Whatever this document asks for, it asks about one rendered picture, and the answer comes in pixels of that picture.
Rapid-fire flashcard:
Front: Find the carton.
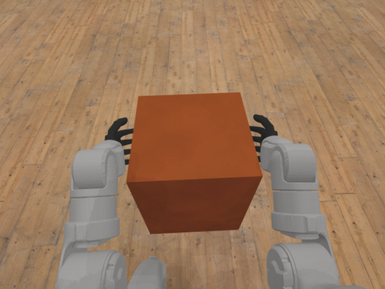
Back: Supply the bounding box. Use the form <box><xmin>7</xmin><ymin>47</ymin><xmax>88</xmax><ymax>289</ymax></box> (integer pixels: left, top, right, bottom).
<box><xmin>126</xmin><ymin>92</ymin><xmax>263</xmax><ymax>234</ymax></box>

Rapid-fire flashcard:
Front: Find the left robot thigh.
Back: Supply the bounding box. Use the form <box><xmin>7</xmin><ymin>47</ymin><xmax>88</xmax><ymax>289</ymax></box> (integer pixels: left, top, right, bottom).
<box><xmin>128</xmin><ymin>259</ymin><xmax>167</xmax><ymax>289</ymax></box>

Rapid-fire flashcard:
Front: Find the left robot forearm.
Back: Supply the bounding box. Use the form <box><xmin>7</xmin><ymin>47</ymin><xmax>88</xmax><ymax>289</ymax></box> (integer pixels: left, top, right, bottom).
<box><xmin>55</xmin><ymin>140</ymin><xmax>126</xmax><ymax>289</ymax></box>

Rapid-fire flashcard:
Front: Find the right robot hand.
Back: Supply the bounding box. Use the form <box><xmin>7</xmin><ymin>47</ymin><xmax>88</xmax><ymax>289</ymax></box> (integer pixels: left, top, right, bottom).
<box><xmin>249</xmin><ymin>114</ymin><xmax>278</xmax><ymax>162</ymax></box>

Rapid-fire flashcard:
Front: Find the robot left upper arm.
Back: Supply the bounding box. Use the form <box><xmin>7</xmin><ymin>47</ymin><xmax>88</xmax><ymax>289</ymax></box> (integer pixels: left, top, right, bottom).
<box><xmin>57</xmin><ymin>250</ymin><xmax>128</xmax><ymax>289</ymax></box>

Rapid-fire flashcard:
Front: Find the right robot forearm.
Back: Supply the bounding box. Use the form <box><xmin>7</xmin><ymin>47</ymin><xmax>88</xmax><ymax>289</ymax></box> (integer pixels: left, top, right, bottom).
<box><xmin>260</xmin><ymin>135</ymin><xmax>339</xmax><ymax>277</ymax></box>

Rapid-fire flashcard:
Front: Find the left robot hand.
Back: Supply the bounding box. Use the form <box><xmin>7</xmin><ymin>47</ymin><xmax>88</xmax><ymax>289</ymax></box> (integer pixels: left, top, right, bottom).
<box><xmin>105</xmin><ymin>117</ymin><xmax>134</xmax><ymax>165</ymax></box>

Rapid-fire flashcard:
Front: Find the robot right upper arm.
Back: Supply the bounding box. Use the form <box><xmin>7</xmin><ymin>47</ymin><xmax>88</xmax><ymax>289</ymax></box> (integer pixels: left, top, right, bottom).
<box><xmin>266</xmin><ymin>243</ymin><xmax>367</xmax><ymax>289</ymax></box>

